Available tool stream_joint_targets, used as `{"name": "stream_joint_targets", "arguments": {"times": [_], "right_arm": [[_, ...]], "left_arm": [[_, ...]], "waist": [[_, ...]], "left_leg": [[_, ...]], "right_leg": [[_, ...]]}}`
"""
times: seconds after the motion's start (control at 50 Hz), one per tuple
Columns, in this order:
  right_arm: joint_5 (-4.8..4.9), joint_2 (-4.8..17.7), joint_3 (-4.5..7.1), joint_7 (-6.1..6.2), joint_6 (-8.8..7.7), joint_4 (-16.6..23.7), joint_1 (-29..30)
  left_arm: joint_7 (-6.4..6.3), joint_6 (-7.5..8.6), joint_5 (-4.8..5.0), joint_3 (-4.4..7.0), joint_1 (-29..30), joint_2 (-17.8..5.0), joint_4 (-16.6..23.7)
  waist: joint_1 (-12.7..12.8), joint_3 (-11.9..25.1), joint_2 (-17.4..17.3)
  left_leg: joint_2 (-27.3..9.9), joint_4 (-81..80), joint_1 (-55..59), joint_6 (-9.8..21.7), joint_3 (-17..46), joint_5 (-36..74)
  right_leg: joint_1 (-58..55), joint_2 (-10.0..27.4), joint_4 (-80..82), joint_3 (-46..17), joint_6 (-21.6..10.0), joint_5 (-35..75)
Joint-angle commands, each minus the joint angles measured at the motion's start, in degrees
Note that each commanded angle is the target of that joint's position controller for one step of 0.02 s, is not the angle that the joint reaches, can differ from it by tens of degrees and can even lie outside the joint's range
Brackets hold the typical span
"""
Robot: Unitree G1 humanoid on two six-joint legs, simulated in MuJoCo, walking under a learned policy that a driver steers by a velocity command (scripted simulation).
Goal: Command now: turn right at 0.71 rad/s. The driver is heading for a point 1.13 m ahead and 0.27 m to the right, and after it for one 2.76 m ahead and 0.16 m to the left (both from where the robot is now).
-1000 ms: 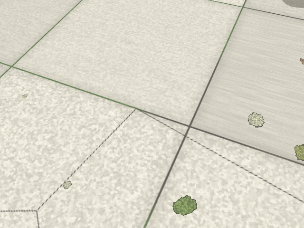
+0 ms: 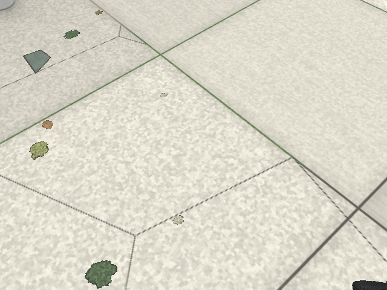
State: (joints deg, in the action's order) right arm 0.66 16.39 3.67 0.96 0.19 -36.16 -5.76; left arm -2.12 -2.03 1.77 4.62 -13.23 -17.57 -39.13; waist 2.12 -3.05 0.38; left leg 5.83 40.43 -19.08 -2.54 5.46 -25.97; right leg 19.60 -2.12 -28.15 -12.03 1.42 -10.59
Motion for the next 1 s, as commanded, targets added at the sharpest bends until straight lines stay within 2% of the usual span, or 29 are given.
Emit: {"name": "stream_joint_targets", "arguments": {"times": [0.02,0.04,0.06,0.08,0.1,0.12,0.14,0.18,0.2,0.26,0.38,0.48,0.52,0.54,0.56,0.58,0.6,0.62,0.64,0.66,0.68,0.72,0.74,0.76,0.78,0.82,0.84,0.9,1.0], "right_arm": [[0.66,2.83,1.47,-0.98,-1.49,1.9,-4.2],[0.56,3.91,2.14,-0.9,-1.41,0.54,-7.29],[0.04,7.48,3.26,-0.47,-1.07,0.15,-8.81],[-2.07,12.85,4.1,-0.22,-0.32,1.7,-5.03],[-4.23,11.17,3.65,-0.47,-0.86,2.9,-2.83],[-3.92,7.79,2.66,-0.11,-1.34,3.88,0.83],[-2.9,6.1,2.18,0.34,-1.6,4.13,3.27],[-1.55,5.48,1.71,1.44,-1.67,3.82,3.38],[-1.7,5.57,1.65,1.77,-1.53,3.41,1.75],[-2.16,7.14,2.13,2.18,-0.56,1.9,-3.8],[-1.42,10.69,3.48,0.87,0.33,0.95,-3.6],[0.51,11.8,4.43,-0.91,-0.26,-0.36,-2.57],[1.64,11.58,4.54,-1.12,-0.41,-0.74,-1.38],[1.99,10.44,4.24,-1.29,-0.49,-1.56,-1.78],[0.5,8.9,3.75,-1.41,-1.0,-0.56,-2.87],[-2.76,4.2,1.98,-1.2,-1.87,4.3,-1.23],[-2.68,7.84,2.73,-0.98,-1.8,3.3,1.88],[-1.02,8.67,2.85,-0.81,-1.79,3.98,3.39],[-1.02,8.74,3.03,-0.27,-1.86,3.13,2.48],[-1.46,10.01,3.41,0.36,-1.47,2.04,0.66],[-1.64,10.07,3.42,0.36,-1.02,0.48,-1.42],[-1.15,7.89,2.66,0.09,-0.47,-1.58,-5.07],[-0.62,6.62,2.03,-0.26,-0.45,-2.28,-6.48],[-0.04,5.43,1.27,-0.86,-0.64,-2.49,-6.01],[0.61,5.3,0.9,-1.35,-0.82,-1.54,-3.7],[1.5,7.37,1.09,-1.76,-1.3,0.15,0.0],[1.5,7.79,1.14,-1.87,-1.7,0.41,0.45],[1.55,7.34,1.16,-1.95,-2.61,0.63,-0.26],[1.58,4.68,0.46,-2.74,-2.85,1.68,-1.37]], "left_arm": [[-0.72,-1.17,0.73,3.5,5.59,-9.76,6.05],[-0.66,-1.25,1.23,3.29,6.59,-8.98,6.66],[-0.51,-1.26,0.84,2.66,4.4,-6.48,6.6],[-0.09,-0.77,-0.04,2.0,0.08,-3.16,7.05],[0.05,0.23,-0.84,3.34,0.16,-8.26,7.03],[0.23,0.24,-0.47,4.38,0.13,-11.43,5.71],[0.22,-0.19,-0.46,4.5,-1.07,-11.06,4.25],[0.52,-0.76,-0.6,3.81,-1.83,-8.49,3.8],[0.81,-0.68,-0.36,3.39,-0.33,-7.79,4.73],[1.7,-0.29,0.09,1.98,5.09,-5.69,8.0],[3.31,-0.78,-0.26,0.98,7.61,-4.21,10.44],[4.36,-2.63,0.12,1.59,8.65,-4.53,11.15],[4.58,-3.18,0.12,2.76,5.24,-5.91,10.42],[3.83,-3.03,-0.13,3.97,-0.57,-7.79,8.6],[2.43,-2.73,-0.01,6.26,-6.86,-14.58,7.68],[2.14,-1.82,-1.47,6.97,-3.98,-21.59,9.35],[3.11,0.16,-2.11,5.65,-3.35,-16.45,10.1],[3.09,1.34,-1.64,4.69,-0.95,-14.41,9.22],[2.61,1.65,-0.35,4.35,2.08,-12.86,8.93],[1.87,1.24,0.21,3.37,6.5,-10.51,9.62],[1.16,1.11,-0.5,2.47,8.75,-9.03,10.39],[0.53,1.21,-1.85,1.46,8.95,-7.7,9.51],[0.53,1.52,-1.73,1.03,6.42,-6.73,7.93],[0.77,1.96,-1.39,0.74,3.51,-6.27,6.28],[1.13,2.54,-1.28,0.9,2.18,-7.71,5.46],[1.48,3.98,-2.45,1.17,1.61,-10.07,4.55],[1.54,4.71,-2.66,1.2,1.11,-10.32,3.99],[1.6,6.44,-1.94,1.19,-0.78,-9.85,1.99],[1.75,7.54,-1.71,1.46,-1.44,-9.1,0.2]], "waist": [[-3.49,10.69,10.02],[-4.97,10.91,9.27],[-4.03,11.01,3.57],[-0.37,9.43,-13.81],[-0.52,6.73,-12.64],[0.57,4.58,-7.55],[1.15,3.32,-5.21],[0.3,2.79,-6.71],[-0.84,2.79,-6.97],[-4.61,3.6,-6.97],[-5.18,4.43,-6.71],[-4.08,5.54,-8.01],[-1.12,7.31,-7.95],[2.24,9.47,-5.22],[4.36,11.71,4.79],[-0.14,15.95,18.59],[3.6,19.74,8.64],[1.79,14.57,6.8],[-0.57,9.93,3.88],[-2.51,8.05,3.66],[-3.35,8.93,4.71],[-3.78,11.74,5.09],[-3.16,13.34,5.51],[-1.45,12.9,6.67],[0.1,10.16,9.44],[1.54,4.78,10.84],[1.77,3.4,9.96],[1.95,0.74,7.9],[1.29,-1.55,5.11]], "left_leg": [[0.77,-13.73,4.38,-0.19,-1.23,8.37],[-0.56,-21.02,10.92,0.59,-1.82,14.55],[-9.27,-24.09,19.08,3.53,5.48,14.88],[-23.96,-25.6,19.86,11.71,22.59,18.23],[-30.03,-26.8,13.36,16.24,26.13,20.74],[-26.71,-26.05,10.87,15.48,19.44,21.04],[-21.92,-25.29,10.45,13.15,12.81,20.04],[-18.5,-23.72,12.22,11.9,4.56,27.83],[-17.89,-23.6,12.9,12.47,1.63,31.95],[-19.8,-23.29,19.28,14.91,-1.2,38.56],[-23.36,-22.67,21.5,15.63,-7.87,43.32],[-24.45,-17.56,21.02,12.45,-14.06,48.17],[-23.79,-10.27,19.44,9.59,-16.75,51.63],[-21.25,-1.65,14.72,6.42,-19.16,50.97],[-16.2,13.18,-1.54,1.41,-20.03,27.83],[-6.04,27.6,-21.48,-2.72,-14.42,-13.82],[-6.75,33.69,-22.55,-2.55,-2.05,-13.79],[-7.64,32.72,-23.24,-1.27,-0.7,-8.59],[-8.69,28.61,-23.35,-0.7,-0.35,-3.33],[-9.58,25.68,-22.58,-1.0,-1.24,1.05],[-9.18,25.78,-17.74,-1.74,-2.52,4.08],[-8.67,23.86,-11.47,-3.11,-4.36,7.16],[-9.19,20.42,-10.13,-3.03,-5.36,9.18],[-9.88,16.73,-9.84,-2.57,-6.24,11.36],[-10.21,13.82,-11.43,-1.85,-6.67,12.87],[-10.92,9.82,-15.72,-0.15,-5.09,14.49],[-11.12,8.52,-17.87,0.57,-4.27,14.76],[-11.62,8.18,-25.26,1.87,-1.63,14.89],[-14.06,9.33,-29.71,2.08,-2.0,15.95]], "right_leg": [[-9.11,8.54,5.42,-15.76,-9.19,12.43],[-4.77,6.75,4.05,-14.88,-7.23,6.73],[4.13,2.76,-2.68,-11.24,-4.03,-7.25],[16.31,-5.87,-16.56,-0.63,-0.64,-23.43],[18.61,0.01,-27.74,-0.1,1.3,-23.55],[17.4,1.91,-32.98,1.18,1.87,-19.35],[17.57,2.47,-35.23,2.22,2.59,-14.95],[19.81,3.87,-40.33,4.42,4.08,-9.11],[20.44,4.53,-40.46,6.5,4.77,-7.64],[23.37,6.63,-35.13,9.48,6.38,-6.74],[18.13,8.45,-24.45,13.1,5.19,-6.67],[7.92,6.14,-12.9,17.69,1.19,-8.11],[-0.06,3.77,-4.89,18.86,-1.93,-6.32],[-9.76,1.87,2.1,18.02,-4.71,1.42],[-25.6,8.57,4.18,5.0,-9.65,27.75],[-33.54,22.57,3.1,-20.85,-23.13,38.4],[-30.61,24.03,6.07,-20.63,-25.14,32.43],[-25.65,21.37,7.48,-14.9,-22.14,26.49],[-21.44,16.98,8.25,-10.81,-18.38,19.48],[-18.15,15.91,8.01,-6.76,-16.02,19.86],[-14.27,14.76,7.64,-3.41,-15.56,24.98],[-11.86,13.69,7.13,1.03,-15.4,30.68],[-12.32,12.61,8.89,2.54,-14.93,19.57],[-12.56,11.9,11.86,2.51,-14.28,1.28],[-11.74,12.61,14.88,0.4,-13.96,-12.24],[-11.59,16.02,18.87,-3.93,-13.88,-22.26],[-13.05,17.45,19.86,-4.58,-13.74,-23.34],[-19.25,20.73,21.67,-3.53,-13.18,-23.2],[-22.88,22.45,23.39,4.48,-11.4,-16.88]]}}
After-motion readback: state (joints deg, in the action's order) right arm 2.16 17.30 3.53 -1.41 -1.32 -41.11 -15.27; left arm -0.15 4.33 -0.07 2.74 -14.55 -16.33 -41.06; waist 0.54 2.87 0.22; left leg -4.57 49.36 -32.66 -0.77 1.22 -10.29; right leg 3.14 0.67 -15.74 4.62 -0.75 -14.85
